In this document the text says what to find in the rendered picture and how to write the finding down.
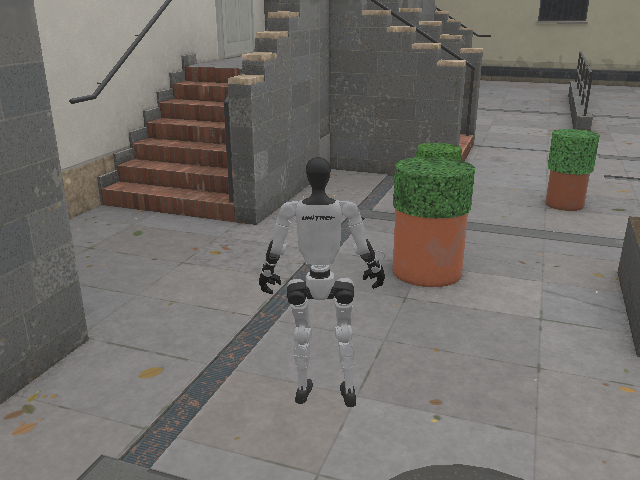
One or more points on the robot right hand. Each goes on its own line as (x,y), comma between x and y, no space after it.
(380,277)

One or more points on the robot left hand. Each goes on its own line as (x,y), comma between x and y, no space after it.
(263,280)

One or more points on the robot right forearm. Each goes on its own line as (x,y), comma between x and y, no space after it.
(371,259)

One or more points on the right robot upper arm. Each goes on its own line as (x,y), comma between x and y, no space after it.
(350,210)

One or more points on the robot torso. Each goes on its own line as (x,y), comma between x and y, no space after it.
(319,236)

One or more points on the humanoid robot head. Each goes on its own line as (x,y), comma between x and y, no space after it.
(318,173)

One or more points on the left robot upper arm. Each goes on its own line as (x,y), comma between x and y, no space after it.
(287,211)

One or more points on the robot left forearm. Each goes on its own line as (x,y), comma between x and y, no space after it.
(270,262)

